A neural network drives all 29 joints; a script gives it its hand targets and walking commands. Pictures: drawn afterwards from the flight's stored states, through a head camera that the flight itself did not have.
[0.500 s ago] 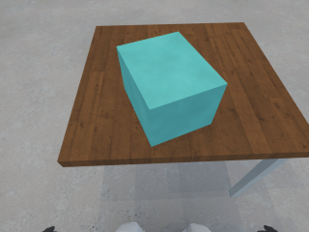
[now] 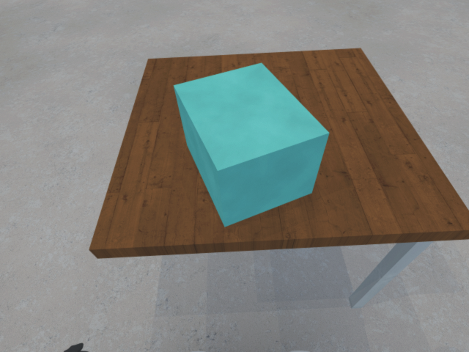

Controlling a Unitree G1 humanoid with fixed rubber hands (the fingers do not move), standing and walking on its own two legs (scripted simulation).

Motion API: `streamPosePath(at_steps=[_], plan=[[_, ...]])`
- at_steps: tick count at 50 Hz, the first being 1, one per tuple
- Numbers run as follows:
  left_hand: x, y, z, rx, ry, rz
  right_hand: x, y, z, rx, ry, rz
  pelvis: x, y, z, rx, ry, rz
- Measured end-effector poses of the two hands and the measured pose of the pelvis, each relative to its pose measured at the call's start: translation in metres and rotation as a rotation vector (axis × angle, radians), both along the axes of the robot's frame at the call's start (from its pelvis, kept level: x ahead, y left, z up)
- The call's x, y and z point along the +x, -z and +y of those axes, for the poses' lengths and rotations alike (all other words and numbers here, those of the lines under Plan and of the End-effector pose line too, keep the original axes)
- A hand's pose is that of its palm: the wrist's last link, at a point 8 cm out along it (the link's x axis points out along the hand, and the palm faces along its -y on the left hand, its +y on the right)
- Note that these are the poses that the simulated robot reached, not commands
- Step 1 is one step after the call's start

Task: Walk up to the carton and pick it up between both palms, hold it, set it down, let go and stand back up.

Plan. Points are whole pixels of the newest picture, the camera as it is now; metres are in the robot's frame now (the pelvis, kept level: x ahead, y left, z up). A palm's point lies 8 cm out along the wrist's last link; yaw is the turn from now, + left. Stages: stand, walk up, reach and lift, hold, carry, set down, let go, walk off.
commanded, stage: walk up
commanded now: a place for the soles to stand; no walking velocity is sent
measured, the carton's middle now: (244, 140) +0.55 +0.00 +0.02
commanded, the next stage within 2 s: reach and lift in 0.76 s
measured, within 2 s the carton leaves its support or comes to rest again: neither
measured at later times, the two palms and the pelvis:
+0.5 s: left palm out of the picture +0.07 +0.32 -0.08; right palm out of the picture +0.05 -0.30 -0.11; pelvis -0.01 +0.01 +0.00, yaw +0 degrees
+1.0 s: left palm out of the picture +0.11 +0.27 -0.10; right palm out of the picture +0.11 -0.29 -0.12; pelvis -0.01 +0.00 -0.02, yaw +0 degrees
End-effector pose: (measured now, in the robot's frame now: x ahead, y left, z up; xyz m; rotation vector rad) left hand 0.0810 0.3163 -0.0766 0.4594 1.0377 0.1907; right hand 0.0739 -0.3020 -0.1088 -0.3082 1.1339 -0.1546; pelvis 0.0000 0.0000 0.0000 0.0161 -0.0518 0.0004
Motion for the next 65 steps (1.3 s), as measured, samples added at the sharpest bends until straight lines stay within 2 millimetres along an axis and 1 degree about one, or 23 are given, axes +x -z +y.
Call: streamPosePath(at_steps=[10,18,25,38,39,41,43,45,47,50,53,55,60,65], plan=[[-0.005,-0.001,0.002,-0.003,0.001,-0.003,-0.011,0.0,0.001,-0.003,0.01,0.022,-0.005,-0.002,0.002,-0.002,0.0,-0.002],[-0.01,-0.001,0.004,-0.01,0.002,-0.004,-0.017,-0.002,0.003,-0.007,0.013,0.026,-0.011,-0.003,0.005,-0.007,0.0,-0.004],[-0.011,-0.001,0.006,-0.014,0.002,0.001,-0.02,-0.003,0.004,-0.01,0.016,0.038,-0.012,-0.005,0.007,-0.008,0.0,0.001],[-0.009,0.0,0.005,-0.018,0.003,0.009,-0.013,-0.005,0.003,-0.014,0.014,0.036,-0.008,-0.005,0.007,-0.008,0.0,0.008],[-0.009,0.001,0.005,-0.018,-0.004,0.02,-0.012,-0.005,0.003,-0.016,0.01,0.028,-0.008,-0.005,0.007,-0.008,0.0,0.007],[-0.01,0.009,0.005,-0.013,-0.056,0.107,-0.005,-0.002,0.004,-0.014,-0.012,-0.025,-0.01,-0.002,0.006,-0.008,-0.001,-0.006],[-0.007,0.019,0.0,-0.02,-0.097,0.169,0.006,0.003,0.006,-0.005,-0.034,-0.082,-0.012,0.005,0.006,-0.013,-0.001,-0.022],[0.002,0.025,-0.012,-0.04,-0.108,0.176,0.017,0.009,0.007,0.009,-0.035,-0.133,-0.012,0.011,0.007,-0.023,0.005,-0.037],[0.015,0.026,-0.027,-0.068,-0.105,0.142,0.026,0.013,0.01,0.026,-0.038,-0.167,-0.011,0.015,0.007,-0.027,0.008,-0.047],[0.034,0.02,-0.046,-0.099,-0.091,0.073,0.038,0.013,0.015,0.052,-0.053,-0.207,-0.01,0.015,0.005,-0.025,0.008,-0.046],[0.048,0.013,-0.056,-0.1,-0.081,0.026,0.047,0.009,0.016,0.072,-0.071,-0.241,-0.009,0.014,0.0,-0.019,0.008,-0.043],[0.052,0.01,-0.061,-0.09,-0.08,0.011,0.053,0.005,0.013,0.079,-0.082,-0.256,-0.008,0.013,-0.003,-0.014,0.008,-0.04],[0.062,0.002,-0.073,-0.078,-0.081,-0.005,0.065,-0.009,0.003,0.084,-0.104,-0.28,-0.003,0.006,-0.015,0.002,0.009,-0.03],[0.08,-0.011,-0.091,-0.089,-0.058,-0.081,0.078,-0.028,-0.01,0.073,-0.124,-0.305,0.002,-0.004,-0.027,0.018,0.007,-0.011]])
